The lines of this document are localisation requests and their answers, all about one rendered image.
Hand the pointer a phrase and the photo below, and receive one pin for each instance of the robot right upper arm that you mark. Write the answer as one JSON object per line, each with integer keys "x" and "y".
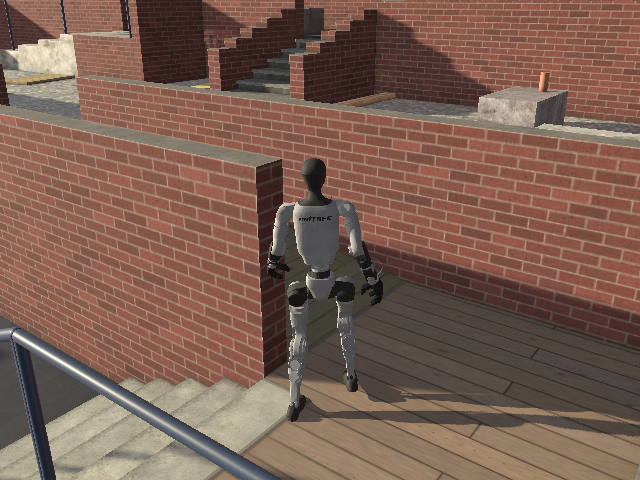
{"x": 347, "y": 210}

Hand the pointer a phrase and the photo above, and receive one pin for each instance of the robot left upper arm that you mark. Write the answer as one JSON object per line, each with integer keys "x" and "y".
{"x": 284, "y": 214}

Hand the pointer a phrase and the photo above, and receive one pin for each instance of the left robot shin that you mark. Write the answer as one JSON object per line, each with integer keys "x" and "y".
{"x": 296, "y": 367}

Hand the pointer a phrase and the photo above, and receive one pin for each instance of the robot right thigh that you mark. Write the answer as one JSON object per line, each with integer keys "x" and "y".
{"x": 344, "y": 291}

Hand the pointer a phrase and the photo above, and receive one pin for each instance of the left robot forearm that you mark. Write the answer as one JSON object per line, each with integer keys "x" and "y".
{"x": 273, "y": 260}

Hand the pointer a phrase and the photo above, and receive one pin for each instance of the left robot hand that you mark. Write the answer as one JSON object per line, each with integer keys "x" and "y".
{"x": 274, "y": 274}

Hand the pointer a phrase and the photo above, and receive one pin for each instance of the right robot forearm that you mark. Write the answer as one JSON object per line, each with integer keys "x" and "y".
{"x": 367, "y": 267}

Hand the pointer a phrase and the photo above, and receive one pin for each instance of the right robot hand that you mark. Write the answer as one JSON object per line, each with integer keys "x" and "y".
{"x": 377, "y": 290}

